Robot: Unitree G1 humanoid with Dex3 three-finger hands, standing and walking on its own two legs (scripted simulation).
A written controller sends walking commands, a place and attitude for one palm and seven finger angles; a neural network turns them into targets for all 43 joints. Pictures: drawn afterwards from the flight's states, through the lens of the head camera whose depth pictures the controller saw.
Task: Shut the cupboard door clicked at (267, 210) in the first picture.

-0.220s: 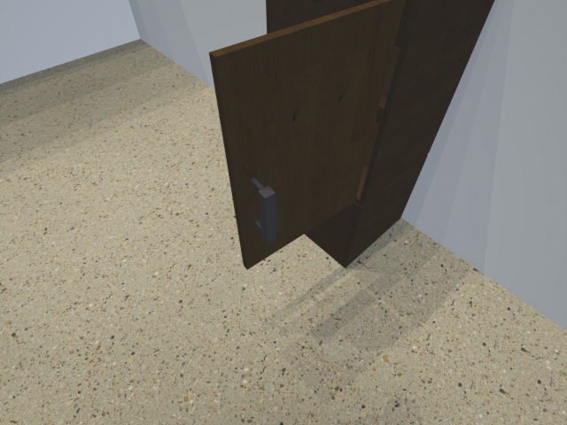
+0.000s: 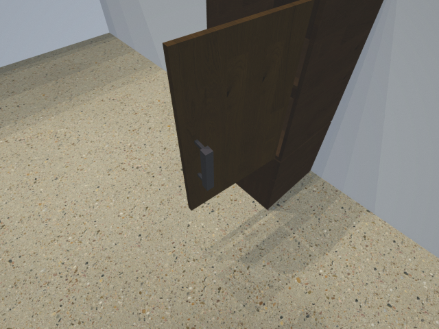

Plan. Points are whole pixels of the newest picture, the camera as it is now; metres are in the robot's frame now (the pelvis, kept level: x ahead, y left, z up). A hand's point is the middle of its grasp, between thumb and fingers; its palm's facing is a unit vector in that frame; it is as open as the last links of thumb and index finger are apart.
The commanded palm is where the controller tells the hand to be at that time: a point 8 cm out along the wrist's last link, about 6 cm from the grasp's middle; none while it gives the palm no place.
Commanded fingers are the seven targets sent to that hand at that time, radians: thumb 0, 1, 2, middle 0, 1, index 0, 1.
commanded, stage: stand and wait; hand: left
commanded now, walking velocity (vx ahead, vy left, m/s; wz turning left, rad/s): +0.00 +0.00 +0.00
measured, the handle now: (203, 165) +0.55 +0.08 -0.10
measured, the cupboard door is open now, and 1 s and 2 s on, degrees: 84 84 84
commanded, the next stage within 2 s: look at it before walking up in 0.06 s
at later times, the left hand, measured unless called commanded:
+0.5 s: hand out of the picture +0.00 +0.18 -0.17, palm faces +0.01 -0.97 -0.23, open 7.4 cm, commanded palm none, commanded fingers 0.00 0.90 0.90 -0.20 -0.30 -0.20 -0.30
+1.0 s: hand out of the picture +0.02 +0.18 -0.18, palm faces -0.05 -0.97 -0.22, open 7.4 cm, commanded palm none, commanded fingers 0.00 0.90 0.90 -0.20 -0.30 -0.20 -0.30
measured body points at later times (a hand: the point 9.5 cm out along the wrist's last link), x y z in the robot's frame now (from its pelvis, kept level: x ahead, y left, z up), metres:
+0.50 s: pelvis +0.00 +0.00 +0.00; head +0.02 -0.01 +0.45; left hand +0.01 +0.23 -0.15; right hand +0.02 -0.24 -0.16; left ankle +0.03 +0.12 -0.74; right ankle -0.08 -0.10 -0.74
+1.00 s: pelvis -0.01 -0.01 -0.01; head +0.03 -0.02 +0.44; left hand +0.02 +0.23 -0.16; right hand +0.01 -0.26 -0.17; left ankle +0.03 +0.12 -0.74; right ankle -0.08 -0.10 -0.74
